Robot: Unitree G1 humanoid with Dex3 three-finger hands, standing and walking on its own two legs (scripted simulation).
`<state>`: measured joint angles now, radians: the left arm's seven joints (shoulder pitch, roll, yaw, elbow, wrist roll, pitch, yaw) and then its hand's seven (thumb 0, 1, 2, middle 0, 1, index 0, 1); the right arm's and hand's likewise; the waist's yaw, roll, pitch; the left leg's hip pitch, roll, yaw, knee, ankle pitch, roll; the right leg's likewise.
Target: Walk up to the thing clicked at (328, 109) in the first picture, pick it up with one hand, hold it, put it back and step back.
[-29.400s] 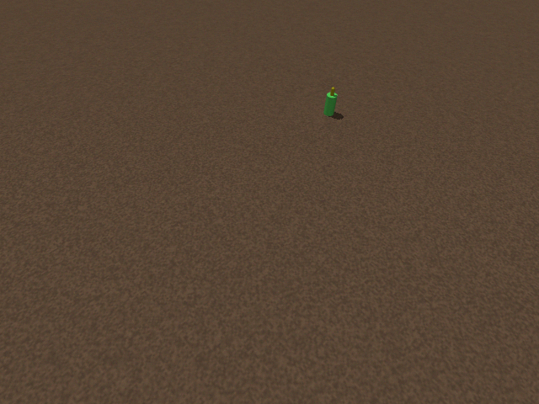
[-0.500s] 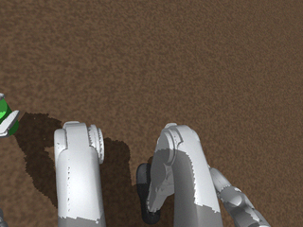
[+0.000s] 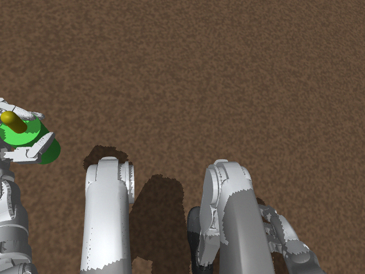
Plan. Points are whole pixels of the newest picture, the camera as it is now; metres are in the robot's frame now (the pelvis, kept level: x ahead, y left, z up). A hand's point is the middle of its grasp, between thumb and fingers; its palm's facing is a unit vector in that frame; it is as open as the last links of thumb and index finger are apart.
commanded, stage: settle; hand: left
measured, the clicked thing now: (29, 136) +0.36 +0.31 -0.08
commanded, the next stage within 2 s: lift in 0.86 s
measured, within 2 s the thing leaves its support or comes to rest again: neither
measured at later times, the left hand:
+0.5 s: hand (15, 123) +0.36 +0.31 -0.01, palm faces +0.34 -0.94 -0.04, open 7.2 cm
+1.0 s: hand (7, 115) +0.37 +0.31 +0.01, palm faces +0.34 -0.94 -0.04, open 7.2 cm
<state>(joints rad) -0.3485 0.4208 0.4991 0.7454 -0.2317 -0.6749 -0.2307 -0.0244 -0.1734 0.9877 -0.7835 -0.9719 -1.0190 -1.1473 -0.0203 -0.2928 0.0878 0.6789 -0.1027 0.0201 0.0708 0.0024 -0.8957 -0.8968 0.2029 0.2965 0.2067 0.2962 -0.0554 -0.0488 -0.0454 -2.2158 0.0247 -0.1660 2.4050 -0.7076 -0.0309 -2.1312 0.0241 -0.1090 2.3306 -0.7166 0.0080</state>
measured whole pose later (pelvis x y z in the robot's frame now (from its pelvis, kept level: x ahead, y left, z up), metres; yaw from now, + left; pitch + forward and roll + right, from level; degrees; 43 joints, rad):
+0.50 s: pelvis +0.00 +0.00 +0.03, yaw +2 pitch +31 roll -5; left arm -0.40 0.39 0.53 0.76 -0.21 -0.60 -0.26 -0.02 -0.17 0.98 -0.78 -0.98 -1.02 -1.15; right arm 0.03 -0.28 0.02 0.71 -0.07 -0.02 0.04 0.00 -0.89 -0.90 0.20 0.30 0.21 0.30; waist -0.05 -0.03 -0.10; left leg -2.16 0.03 -0.12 2.30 -0.69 -0.03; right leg -2.10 0.02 -0.07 2.25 -0.71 0.00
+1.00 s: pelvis +0.00 +0.00 +0.05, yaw +2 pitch +32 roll -5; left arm -0.42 0.38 0.53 0.78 -0.20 -0.59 -0.26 -0.03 -0.17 0.98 -0.77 -0.98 -1.01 -1.15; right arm 0.05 -0.28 0.01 0.72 -0.07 -0.04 0.02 0.00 -0.89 -0.89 0.20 0.30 0.21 0.30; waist -0.05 -0.02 -0.13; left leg -2.11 0.03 -0.10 2.23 -0.69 -0.02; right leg -2.04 0.02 -0.06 2.19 -0.71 0.01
